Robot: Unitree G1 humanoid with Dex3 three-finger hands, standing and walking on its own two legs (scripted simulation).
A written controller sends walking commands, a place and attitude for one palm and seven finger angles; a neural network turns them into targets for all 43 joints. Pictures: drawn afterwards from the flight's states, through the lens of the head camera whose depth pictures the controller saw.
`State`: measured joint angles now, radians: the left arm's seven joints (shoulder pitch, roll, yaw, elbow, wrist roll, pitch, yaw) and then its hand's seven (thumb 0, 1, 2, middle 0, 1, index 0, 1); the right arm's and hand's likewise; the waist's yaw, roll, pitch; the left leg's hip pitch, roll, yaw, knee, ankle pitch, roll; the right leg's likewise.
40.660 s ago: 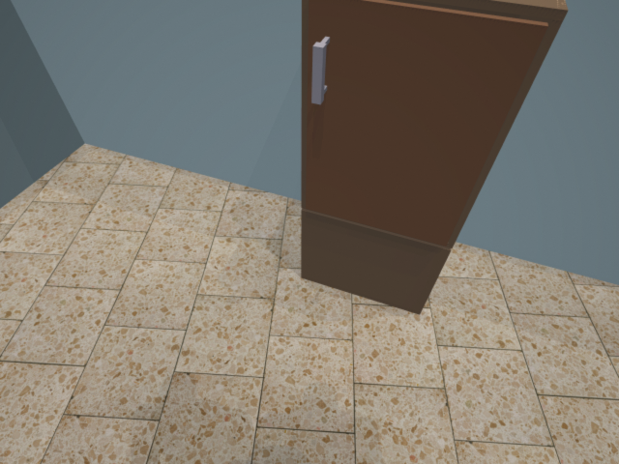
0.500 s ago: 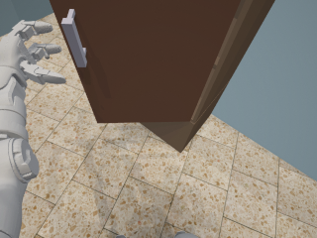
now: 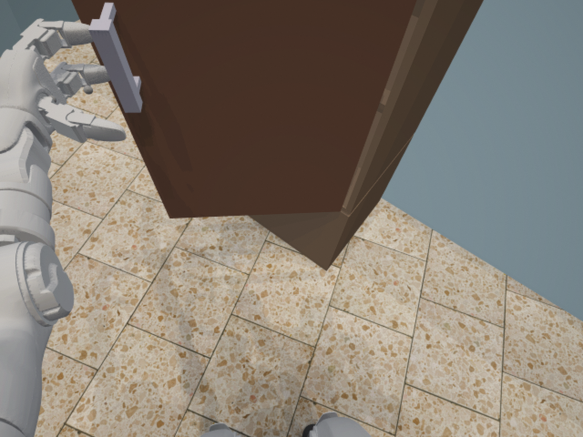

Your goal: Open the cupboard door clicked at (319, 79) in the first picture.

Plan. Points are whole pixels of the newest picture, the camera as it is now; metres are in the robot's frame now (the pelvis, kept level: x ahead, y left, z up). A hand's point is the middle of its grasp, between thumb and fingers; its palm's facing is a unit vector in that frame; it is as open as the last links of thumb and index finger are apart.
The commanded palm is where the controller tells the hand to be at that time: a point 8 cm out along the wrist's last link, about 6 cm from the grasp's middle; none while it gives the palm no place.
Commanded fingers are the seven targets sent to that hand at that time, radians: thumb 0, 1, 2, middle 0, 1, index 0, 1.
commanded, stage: slide the fingers in behind the handle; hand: left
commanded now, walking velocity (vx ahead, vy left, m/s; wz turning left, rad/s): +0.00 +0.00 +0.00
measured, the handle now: (121, 60) +0.59 +0.17 +0.14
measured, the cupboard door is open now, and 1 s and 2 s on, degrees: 42 42 42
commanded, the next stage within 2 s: close the thumb around the handle in 1.38 s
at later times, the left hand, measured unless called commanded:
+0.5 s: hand (106, 89) +0.53 +0.18 +0.15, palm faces -0.02 -1.00 +0.00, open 14.1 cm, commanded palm +0.50 +0.22 +0.14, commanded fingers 0.00 -0.50 0.30 -0.30 -1.20 -0.30 -1.20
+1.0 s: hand (133, 90) +0.53 +0.15 +0.15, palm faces -0.02 -1.00 +0.01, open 14.1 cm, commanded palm +0.51 +0.19 +0.14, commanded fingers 0.00 -0.50 0.30 -0.30 -1.20 -0.30 -1.20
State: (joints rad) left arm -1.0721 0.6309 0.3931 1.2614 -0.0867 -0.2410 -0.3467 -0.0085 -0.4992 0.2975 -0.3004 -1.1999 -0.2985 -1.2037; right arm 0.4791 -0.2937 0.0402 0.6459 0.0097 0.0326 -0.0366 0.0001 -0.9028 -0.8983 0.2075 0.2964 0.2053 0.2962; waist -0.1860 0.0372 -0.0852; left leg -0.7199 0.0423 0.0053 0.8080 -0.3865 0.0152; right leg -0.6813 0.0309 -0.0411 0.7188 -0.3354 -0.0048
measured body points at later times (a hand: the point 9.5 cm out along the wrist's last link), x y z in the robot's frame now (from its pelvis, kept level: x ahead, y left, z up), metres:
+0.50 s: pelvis +0.01 +0.00 +0.00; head +0.10 +0.01 +0.44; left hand +0.52 +0.24 +0.15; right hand -0.01 -0.27 -0.11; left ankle -0.01 +0.11 -0.71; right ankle +0.00 -0.12 -0.71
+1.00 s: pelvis +0.01 +0.00 +0.00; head +0.10 +0.01 +0.44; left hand +0.53 +0.21 +0.15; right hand +0.01 -0.26 -0.12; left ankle -0.01 +0.11 -0.71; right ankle +0.00 -0.12 -0.71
